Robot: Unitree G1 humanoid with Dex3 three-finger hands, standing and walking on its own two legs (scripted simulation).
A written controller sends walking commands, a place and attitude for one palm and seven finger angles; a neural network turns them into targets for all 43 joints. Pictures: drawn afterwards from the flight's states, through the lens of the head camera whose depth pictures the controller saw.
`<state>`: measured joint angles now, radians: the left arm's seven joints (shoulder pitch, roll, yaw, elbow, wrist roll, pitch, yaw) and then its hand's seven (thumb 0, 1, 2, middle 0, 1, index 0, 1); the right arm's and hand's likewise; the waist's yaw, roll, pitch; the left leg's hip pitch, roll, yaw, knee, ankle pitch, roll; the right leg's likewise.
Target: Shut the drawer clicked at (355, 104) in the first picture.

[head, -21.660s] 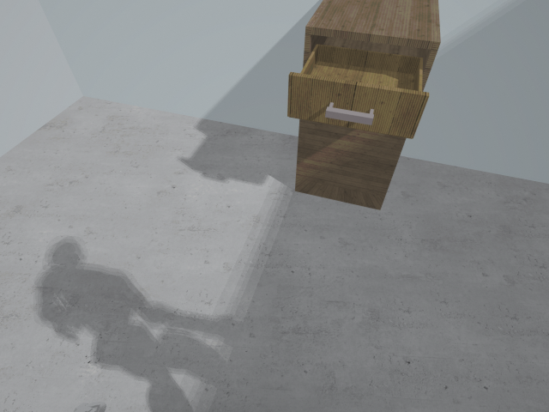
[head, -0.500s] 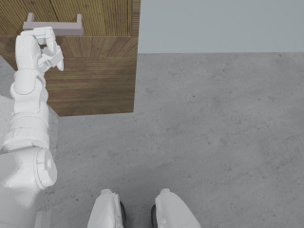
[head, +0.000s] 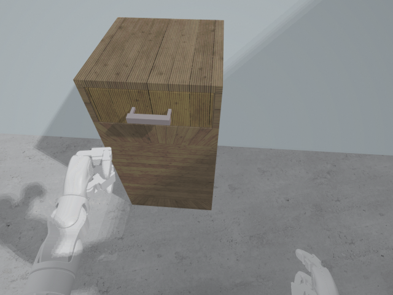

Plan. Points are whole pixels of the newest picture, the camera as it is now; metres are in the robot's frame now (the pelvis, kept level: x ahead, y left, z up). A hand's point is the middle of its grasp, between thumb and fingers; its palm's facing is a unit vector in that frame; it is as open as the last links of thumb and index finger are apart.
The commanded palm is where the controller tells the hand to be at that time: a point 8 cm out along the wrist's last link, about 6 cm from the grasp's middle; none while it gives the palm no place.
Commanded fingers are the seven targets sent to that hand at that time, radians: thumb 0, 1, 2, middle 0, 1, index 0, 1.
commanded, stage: draw the hand back to the body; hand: left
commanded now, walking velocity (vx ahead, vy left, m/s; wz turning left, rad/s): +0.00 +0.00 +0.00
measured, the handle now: (150, 115) +0.63 +0.18 -0.03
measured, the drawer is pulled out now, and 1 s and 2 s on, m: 0.00 0.00 0.00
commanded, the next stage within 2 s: step back with the hand held close in 0.74 s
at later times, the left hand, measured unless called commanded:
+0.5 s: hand (42, 215) +0.20 +0.23 +0.17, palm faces +0.34 -0.86 -0.37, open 3.2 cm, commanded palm +0.15 +0.27 +0.19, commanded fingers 0.00 0.90 0.90 -1.40 -1.60 -1.40 -1.60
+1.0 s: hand (20, 218) +0.19 +0.23 +0.19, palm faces +0.36 -0.82 -0.45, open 3.2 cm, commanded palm +0.14 +0.27 +0.20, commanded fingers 0.00 0.90 0.90 -1.40 -1.60 -1.40 -1.60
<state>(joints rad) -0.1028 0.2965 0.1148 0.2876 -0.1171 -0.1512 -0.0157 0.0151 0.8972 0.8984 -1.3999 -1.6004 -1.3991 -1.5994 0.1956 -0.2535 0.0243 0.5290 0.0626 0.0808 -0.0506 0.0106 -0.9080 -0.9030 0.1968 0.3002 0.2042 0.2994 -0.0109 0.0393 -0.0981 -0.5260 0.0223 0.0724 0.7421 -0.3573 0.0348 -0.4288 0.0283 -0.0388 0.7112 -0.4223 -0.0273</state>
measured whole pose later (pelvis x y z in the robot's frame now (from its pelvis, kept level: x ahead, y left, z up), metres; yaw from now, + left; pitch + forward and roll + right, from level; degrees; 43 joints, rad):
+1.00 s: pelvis +0.00 +0.00 +0.03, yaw -2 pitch -2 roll -1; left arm 0.56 0.35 0.33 -0.45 -0.06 -0.17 0.09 0.01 0.89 0.90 -1.41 -1.60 -1.40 -1.60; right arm 0.17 -0.24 0.02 0.58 0.00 -0.04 -0.06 0.02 -0.90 -0.90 0.20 0.30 0.21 0.30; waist 0.04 0.07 0.00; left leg -0.18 0.03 0.10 0.43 -0.22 0.02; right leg -0.08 0.05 -0.01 0.35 -0.25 -0.03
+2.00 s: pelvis -0.13 +0.02 +0.01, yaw -1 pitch +5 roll -3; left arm 0.63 0.41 0.42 -0.60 -0.05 -0.32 0.14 0.01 0.89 0.90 -1.41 -1.60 -1.41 -1.60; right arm 0.15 -0.21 -0.02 0.61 -0.01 -0.08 -0.05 0.02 -0.90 -0.90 0.20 0.30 0.21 0.30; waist 0.02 0.02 0.03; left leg -0.54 0.03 0.09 0.47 -0.02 0.07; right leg -0.21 0.10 0.04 0.49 -0.37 -0.03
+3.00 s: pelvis -0.24 +0.05 +0.02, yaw -7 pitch +0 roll +1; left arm 0.59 0.39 0.36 -0.54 -0.03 -0.18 0.15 0.01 0.89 0.90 -1.41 -1.60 -1.40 -1.60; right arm 0.25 -0.20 0.01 0.64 0.00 -0.11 -0.08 0.02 -0.91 -0.90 0.20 0.30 0.21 0.30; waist -0.03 -0.05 -0.02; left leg -0.32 -0.03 0.05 0.48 -0.16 0.03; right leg -0.18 0.00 0.00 0.56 -0.40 0.00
